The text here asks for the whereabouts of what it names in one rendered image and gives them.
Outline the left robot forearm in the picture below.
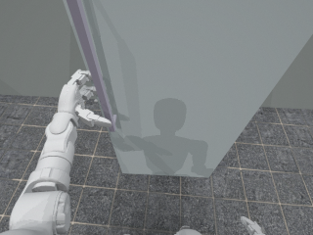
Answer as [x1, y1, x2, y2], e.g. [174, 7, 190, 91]
[9, 112, 78, 230]

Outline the right robot hand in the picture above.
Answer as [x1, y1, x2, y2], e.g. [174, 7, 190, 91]
[240, 216, 265, 235]

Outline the fridge door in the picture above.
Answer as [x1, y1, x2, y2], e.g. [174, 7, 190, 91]
[63, 0, 313, 178]

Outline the left robot hand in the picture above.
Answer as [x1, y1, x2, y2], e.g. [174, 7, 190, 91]
[58, 70, 112, 127]

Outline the handle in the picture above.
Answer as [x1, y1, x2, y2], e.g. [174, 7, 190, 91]
[67, 0, 117, 132]

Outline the left robot upper arm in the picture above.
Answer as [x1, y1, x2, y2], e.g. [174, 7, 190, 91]
[0, 190, 71, 235]

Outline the robot right shin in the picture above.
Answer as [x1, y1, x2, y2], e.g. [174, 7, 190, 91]
[178, 226, 191, 232]

